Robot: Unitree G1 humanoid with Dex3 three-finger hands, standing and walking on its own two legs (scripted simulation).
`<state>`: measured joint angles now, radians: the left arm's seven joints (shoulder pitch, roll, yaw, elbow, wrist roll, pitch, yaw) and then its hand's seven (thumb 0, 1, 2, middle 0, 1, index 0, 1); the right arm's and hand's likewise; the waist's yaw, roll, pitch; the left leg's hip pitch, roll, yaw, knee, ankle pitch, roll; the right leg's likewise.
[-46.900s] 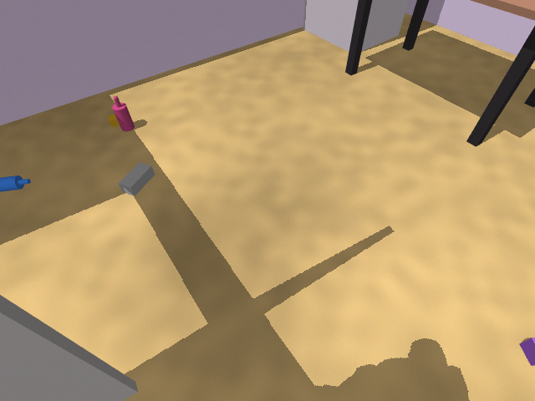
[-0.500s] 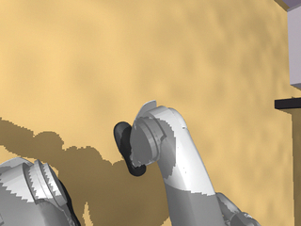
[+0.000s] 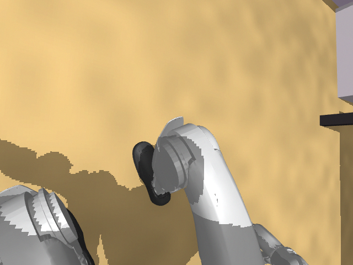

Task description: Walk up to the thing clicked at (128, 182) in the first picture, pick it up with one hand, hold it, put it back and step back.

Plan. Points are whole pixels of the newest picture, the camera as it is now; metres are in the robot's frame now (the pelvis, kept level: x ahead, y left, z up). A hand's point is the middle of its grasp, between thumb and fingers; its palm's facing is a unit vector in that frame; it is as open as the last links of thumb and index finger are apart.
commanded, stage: rest palm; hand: left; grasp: from above
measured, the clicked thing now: out of the picture +0.52 +0.38 -0.29
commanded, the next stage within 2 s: go down in 0.50 s
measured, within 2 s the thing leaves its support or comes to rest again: neither
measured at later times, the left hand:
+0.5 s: hand out of the picture +0.51 +0.35 -0.23, palm faces -0.43 -0.14 -0.89, open 13.4 cm
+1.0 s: hand out of the picture +0.52 +0.39 -0.18, palm faces -0.36 -0.13 -0.92, open 13.7 cm
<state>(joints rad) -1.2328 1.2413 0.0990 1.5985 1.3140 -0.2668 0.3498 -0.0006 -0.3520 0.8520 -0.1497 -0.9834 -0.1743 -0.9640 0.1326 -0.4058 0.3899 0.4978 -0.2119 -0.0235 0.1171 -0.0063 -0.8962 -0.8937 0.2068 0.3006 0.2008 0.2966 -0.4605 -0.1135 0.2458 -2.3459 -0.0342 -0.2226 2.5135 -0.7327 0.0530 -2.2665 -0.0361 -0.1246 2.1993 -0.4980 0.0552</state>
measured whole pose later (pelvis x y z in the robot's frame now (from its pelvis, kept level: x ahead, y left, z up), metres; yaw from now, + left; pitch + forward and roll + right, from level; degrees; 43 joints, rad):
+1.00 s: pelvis +0.00 +0.00 +0.00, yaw +1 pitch +33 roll -19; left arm -1.19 1.19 0.16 1.40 1.31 -0.24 0.26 0.00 -0.48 0.96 -0.07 -1.13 -0.09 -1.11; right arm 0.19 -0.40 0.30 0.48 -0.18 0.01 0.14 -0.01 -0.91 -0.89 0.21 0.30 0.20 0.30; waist -0.41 -0.05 0.16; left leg -2.36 -0.05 -0.21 2.49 -0.72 0.05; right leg -2.27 -0.06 -0.12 2.19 -0.51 0.04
